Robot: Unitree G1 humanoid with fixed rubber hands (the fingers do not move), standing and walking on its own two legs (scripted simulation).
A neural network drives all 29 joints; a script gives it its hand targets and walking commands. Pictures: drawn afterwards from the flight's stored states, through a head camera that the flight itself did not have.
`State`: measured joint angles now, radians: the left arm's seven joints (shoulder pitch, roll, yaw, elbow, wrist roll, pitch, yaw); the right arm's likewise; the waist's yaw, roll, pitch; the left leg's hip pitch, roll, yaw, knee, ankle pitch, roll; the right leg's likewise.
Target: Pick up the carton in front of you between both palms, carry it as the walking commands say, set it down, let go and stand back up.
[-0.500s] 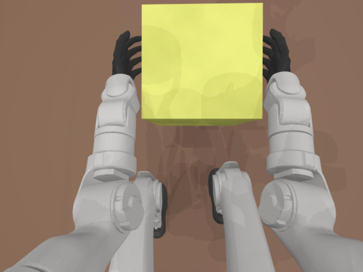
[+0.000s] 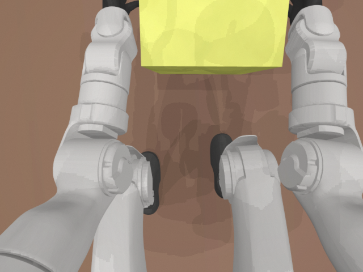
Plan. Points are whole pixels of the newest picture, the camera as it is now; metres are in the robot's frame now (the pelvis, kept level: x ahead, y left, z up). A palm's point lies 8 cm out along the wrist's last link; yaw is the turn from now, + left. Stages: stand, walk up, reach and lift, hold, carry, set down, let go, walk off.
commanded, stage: set down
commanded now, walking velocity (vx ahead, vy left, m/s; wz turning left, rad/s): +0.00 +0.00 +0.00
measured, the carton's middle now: (206, 17) +0.54 -0.10 -0.23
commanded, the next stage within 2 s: none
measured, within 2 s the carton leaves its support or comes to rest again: rests again in 0.56 s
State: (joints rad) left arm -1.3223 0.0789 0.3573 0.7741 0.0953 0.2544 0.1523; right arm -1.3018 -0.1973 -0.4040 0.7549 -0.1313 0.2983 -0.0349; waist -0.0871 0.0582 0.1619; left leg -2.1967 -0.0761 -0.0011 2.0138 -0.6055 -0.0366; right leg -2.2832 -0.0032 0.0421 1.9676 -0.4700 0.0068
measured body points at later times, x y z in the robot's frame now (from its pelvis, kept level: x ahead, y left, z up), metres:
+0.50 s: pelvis +0.00 +0.00 -0.04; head +0.37 -0.04 +0.21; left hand +0.57 +0.06 -0.22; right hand +0.53 -0.25 -0.21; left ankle +0.09 +0.12 -0.39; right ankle +0.12 -0.12 -0.39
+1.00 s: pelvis -0.01 +0.00 -0.05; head +0.36 -0.03 +0.18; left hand +0.57 +0.06 -0.23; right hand +0.53 -0.25 -0.23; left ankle +0.09 +0.12 -0.39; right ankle +0.12 -0.12 -0.39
